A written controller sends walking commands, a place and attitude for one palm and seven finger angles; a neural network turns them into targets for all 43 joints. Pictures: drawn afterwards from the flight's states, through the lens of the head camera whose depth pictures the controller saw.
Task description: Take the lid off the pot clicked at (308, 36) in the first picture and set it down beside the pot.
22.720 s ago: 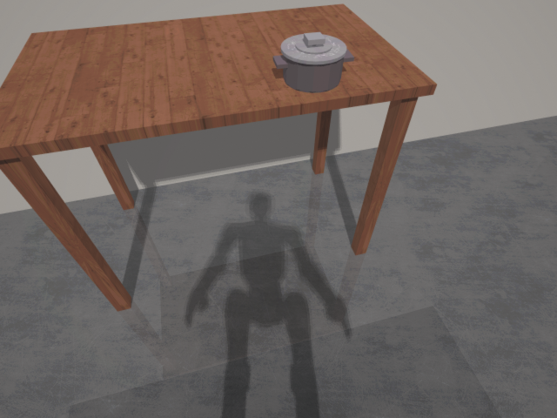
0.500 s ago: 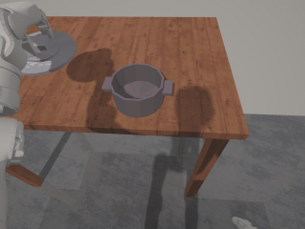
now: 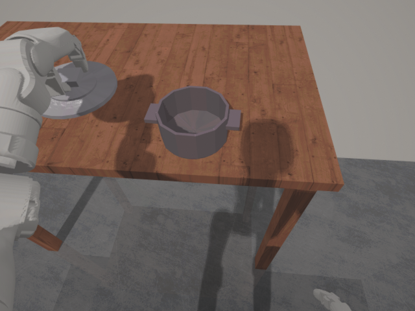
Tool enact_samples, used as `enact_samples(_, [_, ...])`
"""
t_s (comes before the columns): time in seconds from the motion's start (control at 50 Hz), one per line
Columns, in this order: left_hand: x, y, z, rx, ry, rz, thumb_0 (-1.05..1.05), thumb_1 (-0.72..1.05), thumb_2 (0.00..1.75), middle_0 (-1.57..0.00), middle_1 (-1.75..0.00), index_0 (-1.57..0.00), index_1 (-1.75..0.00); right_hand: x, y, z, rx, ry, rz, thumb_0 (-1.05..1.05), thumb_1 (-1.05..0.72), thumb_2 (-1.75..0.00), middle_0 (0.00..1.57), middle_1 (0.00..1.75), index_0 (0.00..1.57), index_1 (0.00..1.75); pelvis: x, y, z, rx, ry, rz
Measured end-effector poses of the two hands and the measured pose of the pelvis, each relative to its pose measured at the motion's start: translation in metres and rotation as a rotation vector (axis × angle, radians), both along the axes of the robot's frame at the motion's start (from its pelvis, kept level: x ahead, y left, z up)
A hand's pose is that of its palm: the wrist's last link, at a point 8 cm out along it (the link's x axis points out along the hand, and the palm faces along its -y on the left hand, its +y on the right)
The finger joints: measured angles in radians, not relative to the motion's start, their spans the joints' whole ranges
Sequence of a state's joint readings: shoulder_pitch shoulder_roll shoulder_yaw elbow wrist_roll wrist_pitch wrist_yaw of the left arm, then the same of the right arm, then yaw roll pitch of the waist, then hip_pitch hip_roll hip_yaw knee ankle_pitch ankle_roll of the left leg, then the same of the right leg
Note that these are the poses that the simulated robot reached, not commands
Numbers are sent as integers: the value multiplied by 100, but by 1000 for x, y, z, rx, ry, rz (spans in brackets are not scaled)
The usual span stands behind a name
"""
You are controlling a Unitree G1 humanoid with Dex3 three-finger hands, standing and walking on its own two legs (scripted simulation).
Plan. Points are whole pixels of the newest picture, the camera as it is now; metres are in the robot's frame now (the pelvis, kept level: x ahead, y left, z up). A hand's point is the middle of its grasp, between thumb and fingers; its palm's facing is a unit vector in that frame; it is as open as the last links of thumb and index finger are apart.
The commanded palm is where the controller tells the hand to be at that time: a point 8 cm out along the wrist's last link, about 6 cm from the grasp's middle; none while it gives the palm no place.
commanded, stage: lower the lid onto the table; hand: left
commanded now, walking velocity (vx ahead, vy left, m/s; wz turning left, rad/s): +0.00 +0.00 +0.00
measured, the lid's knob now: (68, 77) +0.50 +0.27 +0.19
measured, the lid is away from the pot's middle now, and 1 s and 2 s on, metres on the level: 0.23 0.23 0.22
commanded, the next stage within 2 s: open the fingers wide in 1.62 s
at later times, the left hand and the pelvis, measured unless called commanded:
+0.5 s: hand (69, 95) +0.46 +0.26 +0.18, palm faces -0.34 -0.06 -0.94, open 8.0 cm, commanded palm +0.45 +0.27 +0.25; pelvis +0.00 +0.00 +0.00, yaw -1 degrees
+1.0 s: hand (79, 106) +0.47 +0.26 +0.14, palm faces -0.43 -0.05 -0.90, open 8.0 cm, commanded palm +0.48 +0.27 +0.21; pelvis +0.00 +0.00 +0.00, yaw -1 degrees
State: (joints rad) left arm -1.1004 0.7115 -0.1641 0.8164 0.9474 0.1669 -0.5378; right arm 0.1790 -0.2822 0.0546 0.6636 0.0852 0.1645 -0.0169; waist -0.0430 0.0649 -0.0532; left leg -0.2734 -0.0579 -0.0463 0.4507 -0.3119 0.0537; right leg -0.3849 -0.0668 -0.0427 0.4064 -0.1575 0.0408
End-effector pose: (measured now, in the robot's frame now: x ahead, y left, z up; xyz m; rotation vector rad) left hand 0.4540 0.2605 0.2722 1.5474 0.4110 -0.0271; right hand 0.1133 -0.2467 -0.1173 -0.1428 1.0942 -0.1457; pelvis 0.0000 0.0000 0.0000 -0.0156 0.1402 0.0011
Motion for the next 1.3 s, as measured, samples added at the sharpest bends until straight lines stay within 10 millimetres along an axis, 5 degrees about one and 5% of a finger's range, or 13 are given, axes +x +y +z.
enact_samples(0.42, [6,-3,-29,-16,63,-20,0,30,90,-87,-102,-53,-76,-30,-14,-4,-27,72,-58,1,-90,-90,20,30,20,30,-2,-4,-1,0,5,-12])
enact_samples(1.3, [37,0,-99,-51,202,-98,0,31,89,-87,-102,-53,-76,-53,-12,-10,-56,187,-125,0,-90,-90,20,30,20,30,11,4,-6,-12,71,-22])
